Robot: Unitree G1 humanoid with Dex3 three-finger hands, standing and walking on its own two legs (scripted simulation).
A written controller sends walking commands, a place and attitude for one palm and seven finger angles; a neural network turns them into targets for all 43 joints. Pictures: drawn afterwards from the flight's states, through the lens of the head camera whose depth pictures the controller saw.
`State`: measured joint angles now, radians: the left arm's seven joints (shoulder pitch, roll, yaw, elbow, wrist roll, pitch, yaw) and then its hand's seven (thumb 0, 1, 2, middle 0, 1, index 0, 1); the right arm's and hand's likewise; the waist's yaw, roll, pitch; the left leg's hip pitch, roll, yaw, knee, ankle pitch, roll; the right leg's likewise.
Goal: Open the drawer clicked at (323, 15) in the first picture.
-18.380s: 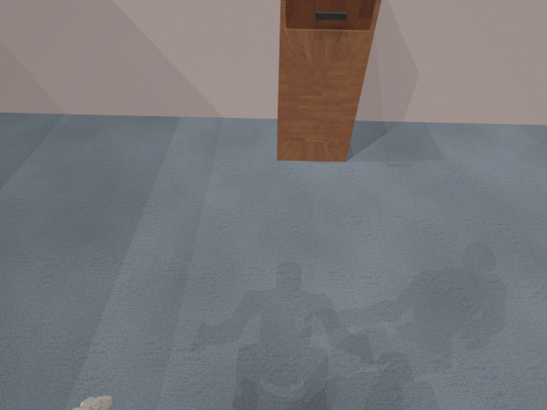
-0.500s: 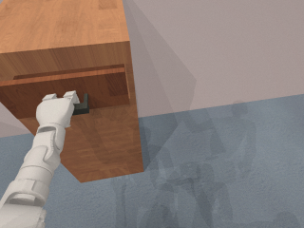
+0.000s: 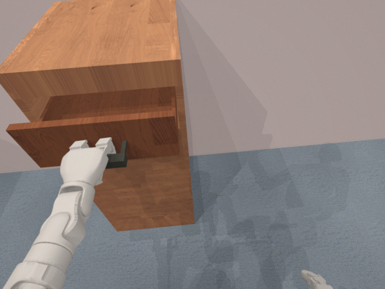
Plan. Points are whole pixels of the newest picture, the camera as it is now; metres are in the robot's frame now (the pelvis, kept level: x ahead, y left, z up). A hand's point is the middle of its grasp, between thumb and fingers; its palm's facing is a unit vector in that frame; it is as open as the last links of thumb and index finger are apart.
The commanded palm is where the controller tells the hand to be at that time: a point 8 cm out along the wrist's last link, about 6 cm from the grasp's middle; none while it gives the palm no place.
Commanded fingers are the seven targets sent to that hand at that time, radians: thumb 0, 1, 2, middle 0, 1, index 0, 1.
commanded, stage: pull the drawer open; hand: left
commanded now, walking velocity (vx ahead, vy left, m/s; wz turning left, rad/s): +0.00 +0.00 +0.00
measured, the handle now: (99, 154) +0.39 +0.24 +0.06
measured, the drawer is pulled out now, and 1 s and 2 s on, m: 0.10 0.22 0.30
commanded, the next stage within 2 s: open the thumb to release the handle in 1.98 s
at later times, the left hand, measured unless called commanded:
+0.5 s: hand (91, 201) +0.29 +0.23 +0.04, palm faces +0.03 -0.07 -1.00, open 5.6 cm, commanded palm +0.26 +0.23 +0.10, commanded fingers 0.00 0.90 0.90 -0.40 -1.35 -0.40 -1.35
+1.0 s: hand (85, 227) +0.23 +0.22 +0.04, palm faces +0.03 -0.11 -0.99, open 5.7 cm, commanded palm +0.20 +0.23 +0.10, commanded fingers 0.00 0.90 0.90 -0.40 -1.35 -0.40 -1.35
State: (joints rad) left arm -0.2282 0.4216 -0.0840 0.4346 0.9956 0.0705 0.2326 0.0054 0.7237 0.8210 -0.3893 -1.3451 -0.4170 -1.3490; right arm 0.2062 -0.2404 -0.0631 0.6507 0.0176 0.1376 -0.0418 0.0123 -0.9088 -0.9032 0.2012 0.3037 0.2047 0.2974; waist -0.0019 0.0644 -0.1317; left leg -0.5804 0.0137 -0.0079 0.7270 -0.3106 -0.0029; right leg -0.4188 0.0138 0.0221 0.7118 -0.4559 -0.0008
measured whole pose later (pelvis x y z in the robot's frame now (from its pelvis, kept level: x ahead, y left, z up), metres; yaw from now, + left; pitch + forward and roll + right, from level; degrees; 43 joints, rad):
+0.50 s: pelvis -0.01 -0.01 +0.00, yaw +0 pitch +7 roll +0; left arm -0.01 0.40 -0.09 0.21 0.99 0.07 0.26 0.02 0.71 0.83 -0.39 -1.35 -0.42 -1.35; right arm 0.15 -0.24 -0.06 0.66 0.01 0.10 -0.05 0.01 -0.91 -0.90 0.20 0.30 0.20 0.30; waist 0.03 0.07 -0.11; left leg -0.54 0.01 -0.01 0.72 -0.30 -0.01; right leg -0.39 0.01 0.02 0.73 -0.46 -0.01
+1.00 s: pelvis -0.01 -0.01 +0.00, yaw +0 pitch +6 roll +1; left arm 0.27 0.39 -0.08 -0.05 0.98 0.09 0.26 0.03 0.71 0.79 -0.37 -1.35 -0.42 -1.35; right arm 0.12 -0.23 -0.03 0.63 -0.01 0.08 -0.03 0.02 -0.91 -0.90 0.20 0.30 0.20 0.30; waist 0.05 0.06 -0.10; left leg -0.50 0.01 0.00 0.71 -0.30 -0.01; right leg -0.36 0.01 0.03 0.72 -0.46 -0.01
